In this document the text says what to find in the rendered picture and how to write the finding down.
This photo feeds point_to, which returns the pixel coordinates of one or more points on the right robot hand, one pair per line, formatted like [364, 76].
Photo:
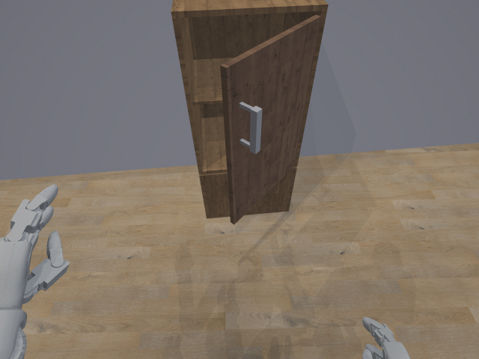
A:
[391, 349]

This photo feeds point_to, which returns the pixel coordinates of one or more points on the handle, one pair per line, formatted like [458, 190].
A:
[255, 127]

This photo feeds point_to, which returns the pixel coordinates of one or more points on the left robot hand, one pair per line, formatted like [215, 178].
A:
[16, 249]

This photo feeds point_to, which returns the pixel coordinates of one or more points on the robot left forearm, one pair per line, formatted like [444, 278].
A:
[13, 340]

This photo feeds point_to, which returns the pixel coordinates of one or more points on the cupboard door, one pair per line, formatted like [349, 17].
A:
[274, 76]

